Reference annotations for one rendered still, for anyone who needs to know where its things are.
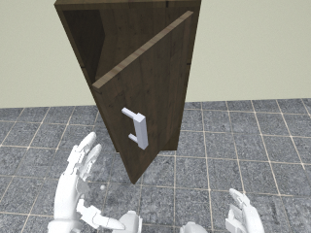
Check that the cupboard door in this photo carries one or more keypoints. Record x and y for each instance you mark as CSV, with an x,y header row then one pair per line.
x,y
149,82

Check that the handle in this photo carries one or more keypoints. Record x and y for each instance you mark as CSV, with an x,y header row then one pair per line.
x,y
140,128

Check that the robot right hand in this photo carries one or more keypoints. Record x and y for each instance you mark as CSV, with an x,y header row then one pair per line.
x,y
248,220

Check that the robot right thigh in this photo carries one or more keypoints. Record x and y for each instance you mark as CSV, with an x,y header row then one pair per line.
x,y
192,228

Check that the robot thigh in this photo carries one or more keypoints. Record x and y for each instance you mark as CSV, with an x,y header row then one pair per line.
x,y
132,222
192,228

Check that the robot left hand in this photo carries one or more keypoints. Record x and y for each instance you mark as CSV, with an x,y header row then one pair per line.
x,y
72,185

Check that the robot left thigh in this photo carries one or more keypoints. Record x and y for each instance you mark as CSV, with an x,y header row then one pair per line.
x,y
132,222

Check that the left robot forearm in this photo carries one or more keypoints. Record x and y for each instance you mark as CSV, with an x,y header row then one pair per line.
x,y
64,226

